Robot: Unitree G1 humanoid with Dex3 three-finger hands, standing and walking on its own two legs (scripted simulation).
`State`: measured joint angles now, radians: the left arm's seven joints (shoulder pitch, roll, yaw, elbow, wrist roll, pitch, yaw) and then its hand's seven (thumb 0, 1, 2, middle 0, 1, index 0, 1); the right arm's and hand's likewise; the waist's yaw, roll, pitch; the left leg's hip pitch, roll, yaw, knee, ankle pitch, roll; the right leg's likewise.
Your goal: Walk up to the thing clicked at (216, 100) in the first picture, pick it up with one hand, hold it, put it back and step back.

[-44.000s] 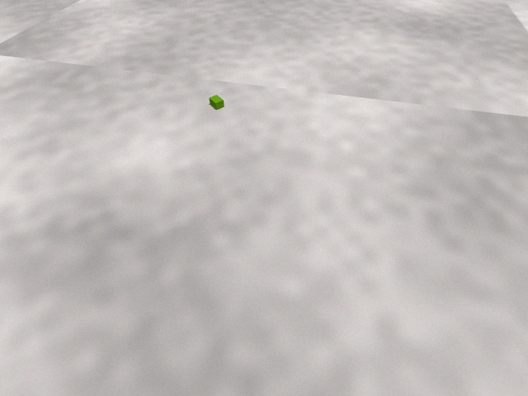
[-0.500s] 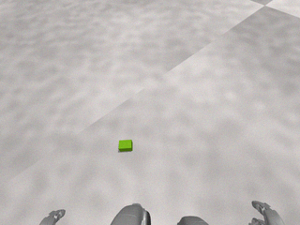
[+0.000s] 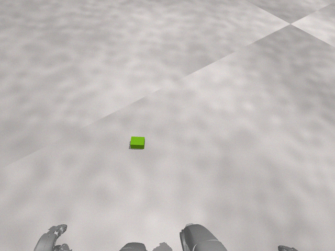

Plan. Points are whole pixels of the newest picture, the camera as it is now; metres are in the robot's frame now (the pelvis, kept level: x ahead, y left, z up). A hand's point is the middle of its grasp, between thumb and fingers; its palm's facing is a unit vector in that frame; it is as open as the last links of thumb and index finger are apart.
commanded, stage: step back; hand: left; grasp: from above
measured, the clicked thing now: (137, 142) +0.78 +0.19 -0.74
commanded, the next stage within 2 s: stand in 1.88 s
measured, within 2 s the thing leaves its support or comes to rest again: neither
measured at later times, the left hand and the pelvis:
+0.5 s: hand out of the picture -0.07 +0.23 -0.13, palm faces -0.06 -0.89 -0.44, open 7.4 cm; pelvis -0.18 -0.04 +0.00, yaw -3 degrees
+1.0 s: hand out of the picture -0.28 +0.19 -0.16, palm faces -0.06 -0.92 -0.38, open 7.4 cm; pelvis -0.34 -0.07 -0.01, yaw -3 degrees
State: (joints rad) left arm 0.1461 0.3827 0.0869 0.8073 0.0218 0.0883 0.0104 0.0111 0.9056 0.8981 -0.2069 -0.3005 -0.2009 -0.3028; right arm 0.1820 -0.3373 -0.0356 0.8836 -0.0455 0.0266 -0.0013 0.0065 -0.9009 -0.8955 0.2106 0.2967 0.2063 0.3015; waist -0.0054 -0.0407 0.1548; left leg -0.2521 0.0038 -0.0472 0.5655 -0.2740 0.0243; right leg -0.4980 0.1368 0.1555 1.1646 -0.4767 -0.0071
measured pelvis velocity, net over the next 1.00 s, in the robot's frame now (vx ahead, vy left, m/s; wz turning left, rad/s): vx -0.34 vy -0.07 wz -0.06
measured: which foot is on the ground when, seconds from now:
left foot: down 0.00-0.30, up 0.32-0.60, down 0.62-0.98, up 1.00-1.00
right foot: up 0.00-0.24, down 0.26-0.64, up 0.66-0.94, down 0.96-1.00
